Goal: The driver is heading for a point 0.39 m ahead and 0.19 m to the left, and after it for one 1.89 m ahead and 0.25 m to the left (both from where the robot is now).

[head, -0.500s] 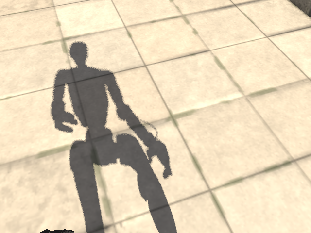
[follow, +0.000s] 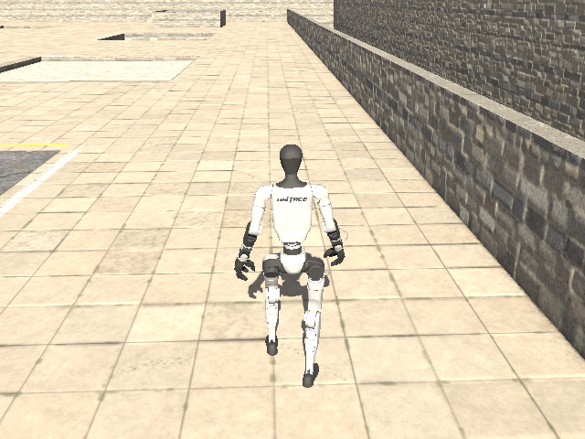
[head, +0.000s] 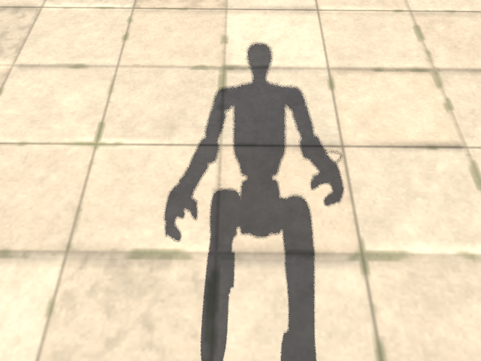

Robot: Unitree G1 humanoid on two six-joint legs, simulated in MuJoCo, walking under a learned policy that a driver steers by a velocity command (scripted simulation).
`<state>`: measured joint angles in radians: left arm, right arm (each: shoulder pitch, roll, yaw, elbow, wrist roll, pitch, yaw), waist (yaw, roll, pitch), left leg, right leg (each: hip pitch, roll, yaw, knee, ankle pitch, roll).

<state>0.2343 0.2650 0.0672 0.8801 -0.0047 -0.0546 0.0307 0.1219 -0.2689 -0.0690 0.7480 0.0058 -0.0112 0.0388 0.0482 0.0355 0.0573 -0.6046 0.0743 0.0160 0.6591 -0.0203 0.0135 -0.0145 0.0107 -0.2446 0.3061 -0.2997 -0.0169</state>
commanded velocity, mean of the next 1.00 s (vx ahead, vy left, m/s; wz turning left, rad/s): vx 0.38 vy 0.00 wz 0.53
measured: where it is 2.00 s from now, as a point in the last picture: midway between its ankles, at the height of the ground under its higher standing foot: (171, 208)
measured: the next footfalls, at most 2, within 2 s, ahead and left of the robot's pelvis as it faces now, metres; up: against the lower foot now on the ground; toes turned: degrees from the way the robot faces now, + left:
left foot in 0.08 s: +0.19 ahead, +0.10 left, +0.00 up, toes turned +4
right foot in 0.54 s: +0.32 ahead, -0.10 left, +0.00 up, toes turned +24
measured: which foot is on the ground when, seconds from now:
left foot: up 0.00-0.06, down 0.08-0.54, up 0.56-1.00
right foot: down 0.00-0.06, up 0.08-0.52, down 0.54-1.00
